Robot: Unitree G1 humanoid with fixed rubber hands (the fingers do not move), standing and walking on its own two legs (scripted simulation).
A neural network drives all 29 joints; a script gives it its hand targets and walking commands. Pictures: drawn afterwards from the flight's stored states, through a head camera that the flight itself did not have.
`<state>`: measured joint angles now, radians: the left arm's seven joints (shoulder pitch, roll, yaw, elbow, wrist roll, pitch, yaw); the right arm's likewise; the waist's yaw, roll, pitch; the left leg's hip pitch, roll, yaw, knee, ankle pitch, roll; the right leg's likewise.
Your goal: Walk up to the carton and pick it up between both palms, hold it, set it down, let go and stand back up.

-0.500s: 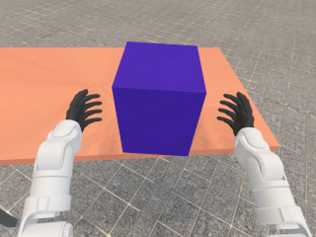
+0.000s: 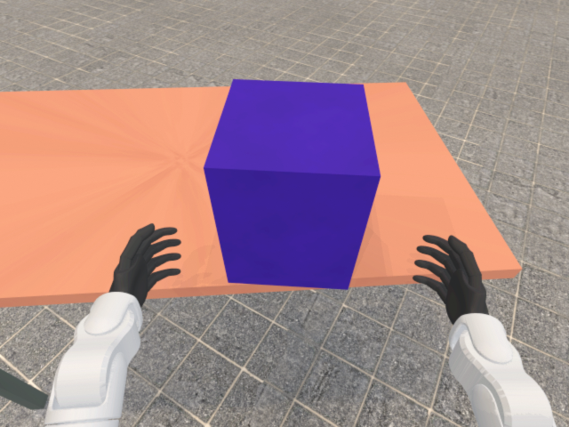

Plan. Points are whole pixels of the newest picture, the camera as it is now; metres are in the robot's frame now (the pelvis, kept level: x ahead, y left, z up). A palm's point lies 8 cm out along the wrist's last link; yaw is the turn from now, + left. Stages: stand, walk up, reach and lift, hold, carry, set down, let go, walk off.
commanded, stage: set down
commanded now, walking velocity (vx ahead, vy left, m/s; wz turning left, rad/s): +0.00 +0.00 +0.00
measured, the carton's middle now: (292, 188) +0.44 +0.01 +0.09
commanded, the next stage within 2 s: let go in 1.30 s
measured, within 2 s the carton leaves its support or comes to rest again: neither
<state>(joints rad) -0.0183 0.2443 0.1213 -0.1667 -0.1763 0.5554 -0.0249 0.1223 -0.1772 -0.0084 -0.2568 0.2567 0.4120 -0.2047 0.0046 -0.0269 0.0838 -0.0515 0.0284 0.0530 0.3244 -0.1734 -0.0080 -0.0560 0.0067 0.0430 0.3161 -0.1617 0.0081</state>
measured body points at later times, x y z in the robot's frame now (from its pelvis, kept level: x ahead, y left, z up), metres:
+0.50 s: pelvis +0.01 +0.00 +0.00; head +0.02 +0.01 +0.45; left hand +0.23 +0.22 +0.02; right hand +0.23 -0.19 +0.03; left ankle +0.01 +0.12 -0.75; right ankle +0.01 -0.13 -0.75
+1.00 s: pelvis +0.02 +0.00 +0.00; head +0.03 +0.00 +0.45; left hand +0.19 +0.22 -0.04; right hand +0.21 -0.20 -0.03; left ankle +0.01 +0.12 -0.75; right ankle +0.01 -0.13 -0.75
